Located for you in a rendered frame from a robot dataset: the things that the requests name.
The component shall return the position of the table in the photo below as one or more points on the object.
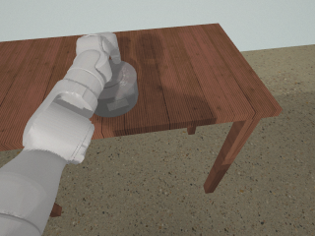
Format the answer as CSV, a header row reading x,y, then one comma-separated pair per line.
x,y
187,77

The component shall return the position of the pot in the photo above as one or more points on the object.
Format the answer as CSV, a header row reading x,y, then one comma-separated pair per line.
x,y
118,106

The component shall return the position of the left robot forearm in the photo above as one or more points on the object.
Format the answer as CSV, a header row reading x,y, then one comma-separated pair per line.
x,y
83,83

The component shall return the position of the left robot hand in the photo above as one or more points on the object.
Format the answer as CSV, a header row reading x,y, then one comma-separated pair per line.
x,y
113,43

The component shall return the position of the robot left upper arm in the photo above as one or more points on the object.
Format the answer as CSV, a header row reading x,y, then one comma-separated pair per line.
x,y
29,182

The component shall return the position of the lid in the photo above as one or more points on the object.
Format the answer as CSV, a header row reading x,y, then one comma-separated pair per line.
x,y
123,79

